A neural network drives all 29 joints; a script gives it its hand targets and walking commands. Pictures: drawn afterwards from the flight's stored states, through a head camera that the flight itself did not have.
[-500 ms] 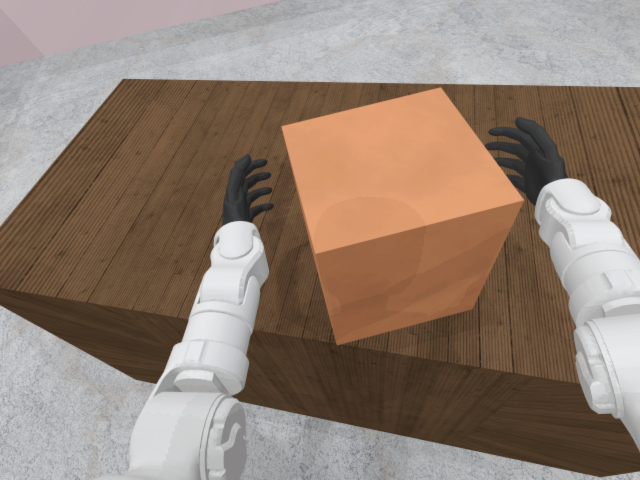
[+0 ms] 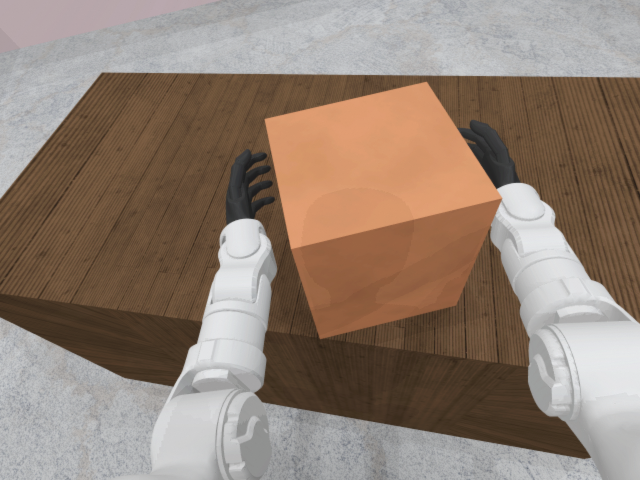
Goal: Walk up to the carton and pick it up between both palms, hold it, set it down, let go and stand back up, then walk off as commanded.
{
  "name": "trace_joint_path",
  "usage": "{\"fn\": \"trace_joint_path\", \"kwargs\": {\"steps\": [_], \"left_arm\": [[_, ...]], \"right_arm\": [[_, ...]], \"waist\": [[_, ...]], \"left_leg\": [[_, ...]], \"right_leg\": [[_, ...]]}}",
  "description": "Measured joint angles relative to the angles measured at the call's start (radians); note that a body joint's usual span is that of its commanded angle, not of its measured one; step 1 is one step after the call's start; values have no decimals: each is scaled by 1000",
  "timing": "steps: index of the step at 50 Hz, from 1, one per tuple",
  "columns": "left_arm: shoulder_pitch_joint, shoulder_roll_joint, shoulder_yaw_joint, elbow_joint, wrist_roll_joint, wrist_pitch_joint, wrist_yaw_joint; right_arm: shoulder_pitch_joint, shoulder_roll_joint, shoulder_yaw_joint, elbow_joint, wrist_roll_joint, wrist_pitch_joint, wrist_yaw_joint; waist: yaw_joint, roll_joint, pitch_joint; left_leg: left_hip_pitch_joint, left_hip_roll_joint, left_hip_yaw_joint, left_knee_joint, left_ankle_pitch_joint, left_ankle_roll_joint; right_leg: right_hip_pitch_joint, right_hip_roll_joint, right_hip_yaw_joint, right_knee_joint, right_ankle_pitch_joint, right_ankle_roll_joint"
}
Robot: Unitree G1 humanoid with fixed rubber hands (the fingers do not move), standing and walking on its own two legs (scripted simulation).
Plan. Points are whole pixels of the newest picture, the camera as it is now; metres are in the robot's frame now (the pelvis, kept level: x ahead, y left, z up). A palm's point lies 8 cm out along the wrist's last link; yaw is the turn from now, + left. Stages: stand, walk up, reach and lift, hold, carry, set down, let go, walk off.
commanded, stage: reach and lift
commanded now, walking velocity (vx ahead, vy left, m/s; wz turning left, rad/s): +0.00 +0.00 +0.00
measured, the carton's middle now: (369, 220) +0.45 +0.04 +0.03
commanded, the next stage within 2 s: none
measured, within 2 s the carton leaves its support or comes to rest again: leaves its support in 1.30 s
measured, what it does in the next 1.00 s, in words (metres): stands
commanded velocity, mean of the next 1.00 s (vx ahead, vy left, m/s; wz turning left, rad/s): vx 0.00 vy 0.00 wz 0.00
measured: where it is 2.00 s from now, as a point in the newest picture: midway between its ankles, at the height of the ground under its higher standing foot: outside the picture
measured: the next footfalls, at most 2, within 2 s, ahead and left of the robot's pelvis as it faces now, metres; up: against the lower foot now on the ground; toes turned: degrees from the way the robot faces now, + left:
none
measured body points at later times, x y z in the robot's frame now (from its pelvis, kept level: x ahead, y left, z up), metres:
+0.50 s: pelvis +0.00 +0.01 +0.00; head +0.06 +0.00 +0.45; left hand +0.39 +0.20 +0.09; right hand +0.47 -0.09 +0.08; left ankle +0.00 +0.15 -0.74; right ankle +0.01 -0.05 -0.74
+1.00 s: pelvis +0.00 +0.00 +0.00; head +0.05 +0.01 +0.45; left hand +0.38 +0.21 +0.09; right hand +0.46 -0.09 +0.08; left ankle +0.00 +0.15 -0.74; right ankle +0.01 -0.05 -0.74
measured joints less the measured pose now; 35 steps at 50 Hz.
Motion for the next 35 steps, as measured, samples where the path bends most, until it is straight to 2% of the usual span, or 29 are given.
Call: {"fn": "trace_joint_path", "kwargs": {"steps": [3,6,12,14,35], "left_arm": [[6,-16,32,-16,44,-6,-3],[19,-32,53,-38,82,5,-5],[27,-66,113,-61,163,18,-20],[38,-74,117,-81,174,26,-18],[92,-92,115,-126,212,76,-37]], "right_arm": [[13,30,-42,-2,-41,-11,15],[30,66,-125,-14,-121,-14,36],[63,115,-244,-46,-250,-24,46],[70,127,-267,-35,-270,-40,49],[120,180,-392,-26,-349,-62,70]], "waist": [[-13,-5,13],[-26,-6,15],[-29,-18,25],[-41,-17,28],[-46,-40,39]], "left_leg": [[25,-2,0,-15,6,-1],[42,-5,-2,-19,7,-1],[79,-7,4,-23,2,2],[89,-9,-2,-21,1,2],[134,-18,-12,-13,-5,9]], "right_leg": [[22,-2,0,-7,2,0],[40,-4,-2,-11,0,-2],[72,-6,4,-8,-6,2],[86,-9,-2,-9,-8,2],[138,-18,-12,-7,-15,8]]}}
